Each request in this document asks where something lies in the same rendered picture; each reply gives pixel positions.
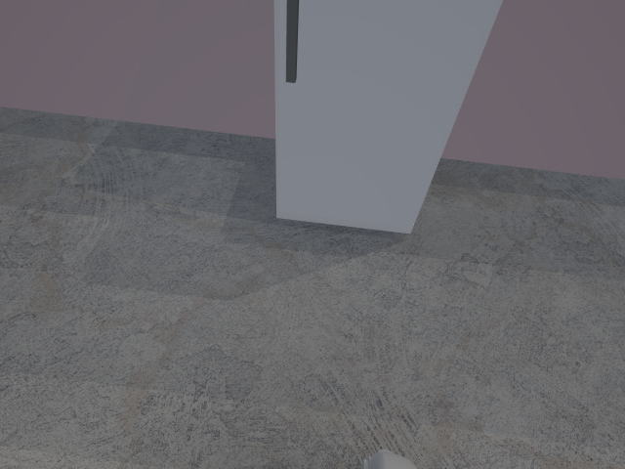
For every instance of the fridge door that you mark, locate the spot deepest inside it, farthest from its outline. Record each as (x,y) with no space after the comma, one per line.
(379,83)

